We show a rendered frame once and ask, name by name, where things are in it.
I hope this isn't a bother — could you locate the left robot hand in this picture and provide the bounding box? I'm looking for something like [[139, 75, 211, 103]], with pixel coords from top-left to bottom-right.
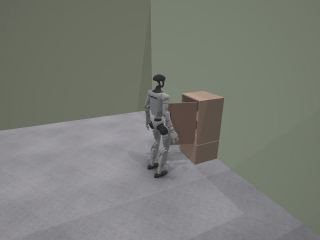
[[145, 119, 152, 130]]

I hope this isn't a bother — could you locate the robot right forearm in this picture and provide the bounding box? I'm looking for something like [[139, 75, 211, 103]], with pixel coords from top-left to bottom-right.
[[164, 111, 175, 133]]

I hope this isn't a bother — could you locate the robot left forearm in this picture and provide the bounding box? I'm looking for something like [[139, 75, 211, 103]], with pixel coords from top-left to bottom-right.
[[144, 107, 151, 121]]

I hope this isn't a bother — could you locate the cupboard door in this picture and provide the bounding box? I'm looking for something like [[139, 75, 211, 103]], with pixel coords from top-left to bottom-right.
[[165, 102, 198, 145]]

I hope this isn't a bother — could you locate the right robot upper arm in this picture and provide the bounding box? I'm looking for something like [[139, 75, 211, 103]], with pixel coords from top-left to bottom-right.
[[161, 93, 170, 117]]

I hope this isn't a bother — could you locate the left robot upper arm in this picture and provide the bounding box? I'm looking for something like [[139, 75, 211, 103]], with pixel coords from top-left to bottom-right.
[[144, 90, 153, 109]]

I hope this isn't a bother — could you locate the robot left foot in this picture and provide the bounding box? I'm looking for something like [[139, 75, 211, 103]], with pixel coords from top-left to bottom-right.
[[147, 163, 159, 170]]

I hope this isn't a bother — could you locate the right robot hand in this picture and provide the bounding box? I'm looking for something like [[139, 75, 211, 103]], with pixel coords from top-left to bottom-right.
[[170, 131, 179, 145]]

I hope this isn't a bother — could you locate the humanoid robot torso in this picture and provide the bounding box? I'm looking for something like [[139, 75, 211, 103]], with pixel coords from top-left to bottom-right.
[[150, 91, 164, 130]]

